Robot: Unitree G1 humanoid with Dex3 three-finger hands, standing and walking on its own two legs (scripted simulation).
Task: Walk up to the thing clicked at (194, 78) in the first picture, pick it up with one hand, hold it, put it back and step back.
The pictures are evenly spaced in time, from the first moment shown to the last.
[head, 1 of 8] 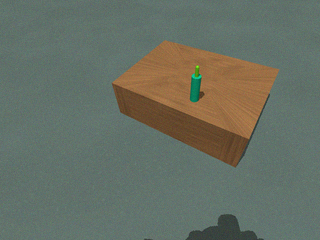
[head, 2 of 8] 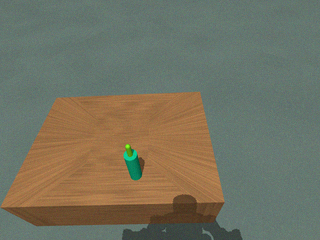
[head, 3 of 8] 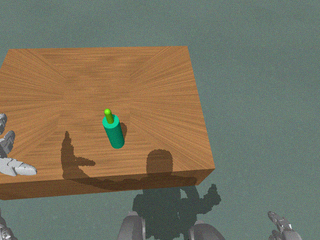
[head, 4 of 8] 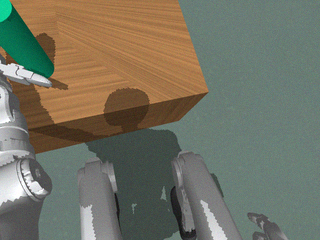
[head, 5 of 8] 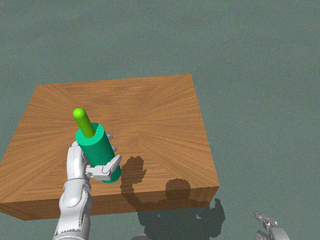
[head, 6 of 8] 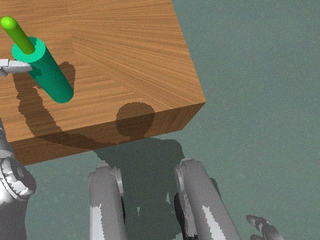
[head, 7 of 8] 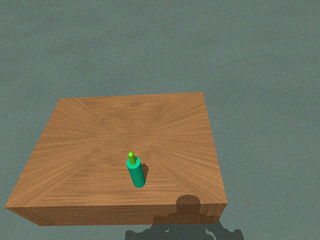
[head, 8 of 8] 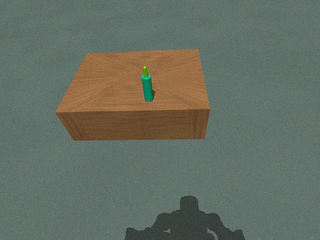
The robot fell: no
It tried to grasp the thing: yes
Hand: left
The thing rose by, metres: 0.35
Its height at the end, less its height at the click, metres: +0.00
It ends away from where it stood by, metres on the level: 0.04
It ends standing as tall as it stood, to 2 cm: yes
